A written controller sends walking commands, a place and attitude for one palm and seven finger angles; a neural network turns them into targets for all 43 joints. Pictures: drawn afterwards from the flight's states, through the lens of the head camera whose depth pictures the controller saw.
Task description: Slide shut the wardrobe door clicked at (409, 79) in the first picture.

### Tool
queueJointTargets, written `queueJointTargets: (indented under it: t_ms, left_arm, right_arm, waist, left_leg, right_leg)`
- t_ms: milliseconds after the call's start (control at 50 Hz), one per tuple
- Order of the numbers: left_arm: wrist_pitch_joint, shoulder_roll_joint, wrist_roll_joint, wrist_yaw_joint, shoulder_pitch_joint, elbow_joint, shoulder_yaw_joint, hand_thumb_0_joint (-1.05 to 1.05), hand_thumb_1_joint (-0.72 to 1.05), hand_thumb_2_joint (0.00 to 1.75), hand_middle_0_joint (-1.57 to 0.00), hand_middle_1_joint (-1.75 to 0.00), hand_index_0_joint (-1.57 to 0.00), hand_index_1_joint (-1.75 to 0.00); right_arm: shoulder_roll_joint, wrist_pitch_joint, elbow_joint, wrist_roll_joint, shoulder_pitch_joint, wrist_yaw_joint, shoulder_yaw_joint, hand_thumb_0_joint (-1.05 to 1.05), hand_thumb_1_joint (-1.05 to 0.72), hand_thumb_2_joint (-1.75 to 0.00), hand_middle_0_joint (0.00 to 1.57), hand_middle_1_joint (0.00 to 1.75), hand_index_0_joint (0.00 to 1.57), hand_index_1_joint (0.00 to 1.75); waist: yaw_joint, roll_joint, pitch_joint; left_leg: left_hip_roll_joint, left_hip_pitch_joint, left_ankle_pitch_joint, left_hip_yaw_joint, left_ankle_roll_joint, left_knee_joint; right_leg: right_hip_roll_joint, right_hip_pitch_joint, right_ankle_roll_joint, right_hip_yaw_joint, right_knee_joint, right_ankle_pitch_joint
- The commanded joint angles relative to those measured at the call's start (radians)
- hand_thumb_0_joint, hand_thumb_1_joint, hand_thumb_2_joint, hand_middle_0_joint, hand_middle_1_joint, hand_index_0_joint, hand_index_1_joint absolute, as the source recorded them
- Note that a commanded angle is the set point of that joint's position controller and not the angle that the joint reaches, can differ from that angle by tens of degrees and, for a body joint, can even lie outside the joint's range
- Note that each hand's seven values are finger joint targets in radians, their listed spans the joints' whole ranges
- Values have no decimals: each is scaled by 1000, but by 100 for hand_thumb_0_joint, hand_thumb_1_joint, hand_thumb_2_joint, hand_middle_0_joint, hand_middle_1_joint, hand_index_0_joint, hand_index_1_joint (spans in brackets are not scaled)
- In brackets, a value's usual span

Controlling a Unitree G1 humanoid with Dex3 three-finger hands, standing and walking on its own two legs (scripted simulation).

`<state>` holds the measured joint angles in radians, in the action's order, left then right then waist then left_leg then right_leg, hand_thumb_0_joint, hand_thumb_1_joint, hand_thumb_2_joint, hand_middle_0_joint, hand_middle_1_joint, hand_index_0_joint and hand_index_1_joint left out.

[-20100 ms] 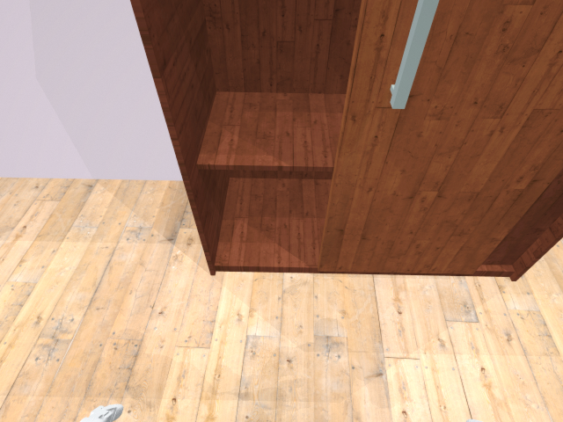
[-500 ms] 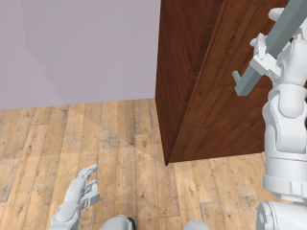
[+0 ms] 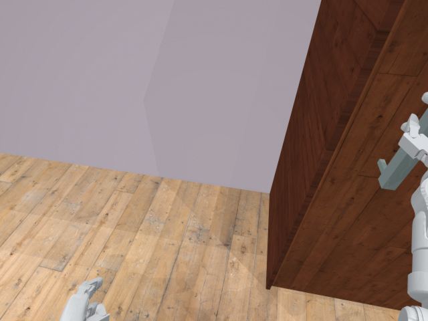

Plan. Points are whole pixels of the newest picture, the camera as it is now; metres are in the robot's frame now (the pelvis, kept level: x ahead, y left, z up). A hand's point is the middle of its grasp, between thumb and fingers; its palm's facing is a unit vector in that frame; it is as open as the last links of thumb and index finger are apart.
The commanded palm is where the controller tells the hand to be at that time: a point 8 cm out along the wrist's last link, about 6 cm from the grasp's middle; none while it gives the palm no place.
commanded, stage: stop walking and hold the door there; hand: right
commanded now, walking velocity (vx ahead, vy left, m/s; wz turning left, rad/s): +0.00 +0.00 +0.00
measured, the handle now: (426, 114) +0.41 -0.33 +0.23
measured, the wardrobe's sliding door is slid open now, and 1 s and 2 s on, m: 0.00 0.00 0.00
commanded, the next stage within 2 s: none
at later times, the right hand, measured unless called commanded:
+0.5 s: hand (411, 138) +0.37 -0.30 +0.21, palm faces +0.45 +0.88 -0.13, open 6.5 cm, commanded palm +0.33 -0.33 +0.20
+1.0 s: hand (411, 138) +0.37 -0.30 +0.21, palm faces +0.46 +0.87 -0.17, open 6.6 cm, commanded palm +0.33 -0.33 +0.20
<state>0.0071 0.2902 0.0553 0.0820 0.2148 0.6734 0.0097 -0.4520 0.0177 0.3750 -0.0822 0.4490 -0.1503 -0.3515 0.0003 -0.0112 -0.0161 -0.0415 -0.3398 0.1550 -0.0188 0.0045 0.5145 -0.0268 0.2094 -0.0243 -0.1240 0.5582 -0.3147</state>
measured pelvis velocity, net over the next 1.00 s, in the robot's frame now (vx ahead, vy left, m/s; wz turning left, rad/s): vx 0.03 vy -0.04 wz -0.02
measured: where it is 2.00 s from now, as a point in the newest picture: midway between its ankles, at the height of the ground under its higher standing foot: outside the picture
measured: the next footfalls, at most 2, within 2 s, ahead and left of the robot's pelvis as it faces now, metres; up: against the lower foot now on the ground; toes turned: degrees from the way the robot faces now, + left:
right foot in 1.18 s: +0.03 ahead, -0.20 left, +0.00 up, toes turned -4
left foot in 1.38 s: +0.03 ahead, +0.00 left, +0.00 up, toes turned +3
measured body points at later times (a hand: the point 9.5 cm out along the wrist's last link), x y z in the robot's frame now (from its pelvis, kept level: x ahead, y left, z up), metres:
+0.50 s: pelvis +0.02 -0.03 +0.00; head -0.02 -0.03 +0.45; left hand +0.17 +0.22 -0.09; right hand +0.34 -0.34 +0.22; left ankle +0.08 +0.10 -0.73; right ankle -0.01 -0.10 -0.73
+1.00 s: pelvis +0.03 -0.04 +0.00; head +0.03 -0.03 +0.45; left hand +0.21 +0.21 -0.09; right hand +0.34 -0.34 +0.22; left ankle +0.09 +0.10 -0.73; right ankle -0.01 -0.10 -0.73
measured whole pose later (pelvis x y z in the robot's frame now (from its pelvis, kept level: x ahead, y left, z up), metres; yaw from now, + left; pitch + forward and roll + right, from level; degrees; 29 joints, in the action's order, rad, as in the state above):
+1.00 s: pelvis +0.03 -0.04 +0.00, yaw -1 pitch +1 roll +1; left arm 0.07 0.25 0.05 0.10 0.16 0.65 -0.01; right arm -0.38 -0.03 0.11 -0.09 0.25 -0.15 -0.29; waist 0.01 0.04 -0.04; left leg 0.00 -0.32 0.18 -0.01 -0.02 0.49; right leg 0.01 0.21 -0.04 -0.12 0.55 -0.35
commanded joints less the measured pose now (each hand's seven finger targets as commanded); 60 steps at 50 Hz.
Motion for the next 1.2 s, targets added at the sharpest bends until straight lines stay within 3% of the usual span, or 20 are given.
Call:
queueJointTargets:
  t_ms: [0,60,100,220,320,400,420,580,800,840,880,940,980,1020,1060,1100,1120,1140,1160,1180]
  left_arm:
    - [-45,136,-11,19,-142,-150,31,0,90,90,-20,-30,-20,-30]
    - [-42,128,-16,23,-119,-135,28,0,90,90,-20,-30,-20,-30]
    - [-46,129,-16,23,-106,-123,26,0,90,90,-20,-30,-20,-30]
    - [-66,114,-12,35,-108,-120,15,0,90,90,-20,-30,-20,-30]
    - [-61,110,-12,39,-108,-116,17,0,90,90,-20,-30,-20,-30]
    - [-56,102,-12,38,-125,-120,14,0,90,90,-20,-30,-20,-30]
    - [-52,108,-13,39,-119,-119,17,0,90,90,-20,-30,-20,-30]
    - [-35,96,-15,38,-148,-138,15,0,90,90,-20,-30,-20,-30]
    - [-26,84,-15,35,-157,-156,13,0,90,90,-20,-30,-20,-30]
    - [-19,90,-14,37,-165,-166,19,0,90,90,-20,-30,-20,-30]
    - [-4,99,-11,38,-172,-175,23,0,90,90,-20,-30,-20,-30]
    - [19,92,-9,34,-161,-184,26,0,90,90,-20,-30,-20,-30]
    - [34,94,-9,33,-163,-182,31,0,90,90,-20,-30,-20,-30]
    - [42,85,-11,28,-179,-188,23,0,90,90,-20,-30,-20,-30]
    - [34,80,-1,21,-185,-190,18,0,90,90,-20,-30,-20,-30]
    - [39,69,-5,21,-184,-168,6,0,90,90,-20,-30,-20,-30]
    - [43,72,-5,23,-187,-155,6,0,90,90,-20,-30,-20,-30]
    - [43,71,-4,27,-202,-149,4,0,90,90,-20,-30,-20,-30]
    - [37,93,-4,32,-222,-169,12,0,90,90,-20,-30,-20,-30]
    - [34,88,-1,31,-229,-196,22,0,90,90,-20,-30,-20,-30]
  right_arm:
    - [-265,-99,-251,28,335,18,-18,0,-90,-90,45,140,45,140]
    - [-272,-104,-224,30,317,13,-25,0,-90,-90,45,140,45,140]
    - [-291,-112,-193,30,306,10,-45,0,-90,-90,45,140,45,140]
    - [-217,-136,-227,25,279,16,10,0,-90,-90,45,140,45,140]
    - [-201,-141,-272,22,255,22,21,0,-90,-90,45,140,45,140]
    - [-151,-140,-315,16,228,27,60,0,-90,-90,45,140,45,140]
    - [-189,-138,-308,19,216,22,24,0,-90,-90,45,140,45,140]
    - [-149,-141,-354,14,161,25,41,0,-90,-90,45,140,45,140]
    - [-124,-143,-455,10,90,24,51,0,-90,-90,45,140,45,140]
    - [-132,-141,-481,14,87,20,45,0,-90,-90,45,140,45,140]
    - [-144,-128,-481,13,51,14,31,0,-90,-90,45,140,45,140]
    - [-165,-122,-515,19,66,4,20,0,-90,-90,45,140,45,140]
    - [-191,-118,-488,21,65,-3,-3,0,-90,-90,45,140,45,140]
    - [-223,-106,-451,28,84,-7,-35,0,-90,-90,45,140,45,140]
    - [-237,-92,-462,29,138,-4,-34,0,-90,-90,45,140,45,140]
    - [-209,-83,-461,36,185,-4,-1,0,-90,-90,45,140,45,140]
    - [-228,-83,-466,35,215,-4,-12,0,-90,-90,45,140,45,140]
    - [-194,-92,-497,29,257,3,31,0,-90,-90,45,140,45,140]
    - [-177,-102,-525,18,283,5,50,0,-90,-90,45,140,45,140]
    - [-150,-108,-553,6,307,10,84,0,-90,-90,45,140,45,140]
  waist:
    - [21,55,-233]
    - [20,40,-177]
    - [20,26,-175]
    - [25,69,-230]
    - [22,77,-244]
    - [18,84,-230]
    - [20,81,-228]
    - [15,83,-215]
    - [13,89,-247]
    - [16,115,-246]
    - [13,85,-240]
    - [8,23,-305]
    - [6,-48,-323]
    - [31,-156,-306]
    - [41,-198,-291]
    - [10,-164,-317]
    - [-7,-114,-341]
    - [-14,-1,-341]
    - [-2,199,-311]
    - [7,366,-303]
  left_leg:
    - [115,160,-98,-128,17,-88]
    - [135,79,139,-171,27,-171]
    - [134,56,188,-177,24,-200]
    - [87,103,-29,-63,2,-85]
    - [97,119,-161,-64,6,-66]
    - [93,106,-191,-56,5,-61]
    - [93,110,-200,-53,6,-57]
    - [92,113,-201,-44,5,-58]
    - [95,133,-270,-35,7,-43]
    - [119,156,-346,-57,15,-32]
    - [155,154,-437,-102,27,-24]
    - [253,180,-586,-183,67,-1]
    - [335,203,-678,-255,110,-34]
    - [443,269,-712,-320,160,-84]
    - [490,250,-612,-294,165,-87]
    - [438,174,-547,-174,105,-35]
    - [391,101,-460,-112,64,9]
    - [307,35,-339,-31,22,99]
    - [170,-64,-39,58,-39,239]
    - [82,-90,325,71,-58,425]
  right_leg:
    - [-103,36,-6,113,-101,140]
    - [-64,55,-10,109,-135,-96]
    - [-63,34,-19,117,-144,-109]
    - [-125,-25,-28,150,-214,70]
    - [-124,-55,-11,125,-180,229]
    - [-130,-77,-1,120,-175,289]
    - [-131,-70,1,121,-175,308]
    - [-127,-66,13,119,-182,319]
    - [-137,-122,29,112,-156,463]
    - [-129,-101,26,108,-121,529]
    - [-119,-82,25,116,-75,539]
    - [-91,-74,34,121,30,516]
    - [-37,-16,46,120,125,306]
    - [3,140,39,169,214,-126]
    - [-15,182,25,231,260,-217]
    - [-29,44,25,210,103,-117]
    - [-16,-80,30,169,-11,21]
    - [-34,-168,22,144,-104,206]
    - [-182,-186,-38,272,-158,461]
    - [-283,-150,-118,334,-175,598]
